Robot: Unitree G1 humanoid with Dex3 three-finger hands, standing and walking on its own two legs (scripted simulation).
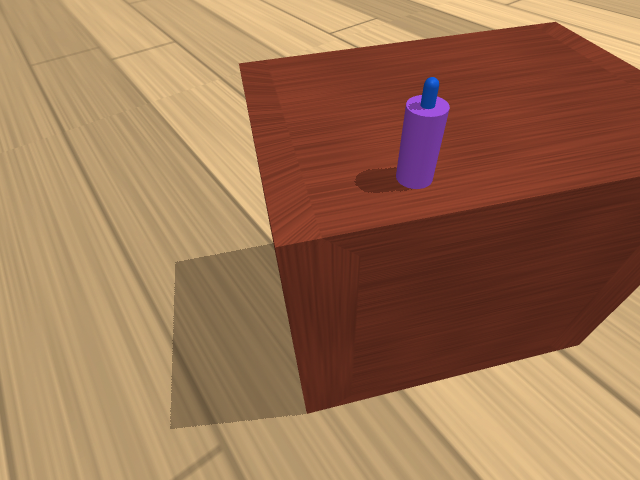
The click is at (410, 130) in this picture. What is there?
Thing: necked bottle
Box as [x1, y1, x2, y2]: [396, 77, 449, 188]
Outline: 434,77 430,77 425,81 423,92 421,95 414,96 406,102 396,178 401,184 411,188 421,188 427,186 432,180 449,105 445,100 436,96 438,81
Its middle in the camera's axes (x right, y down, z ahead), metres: +0.16 -0.17 +0.63
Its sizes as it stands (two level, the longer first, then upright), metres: 0.066 0.066 0.185
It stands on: a support 0.80 m high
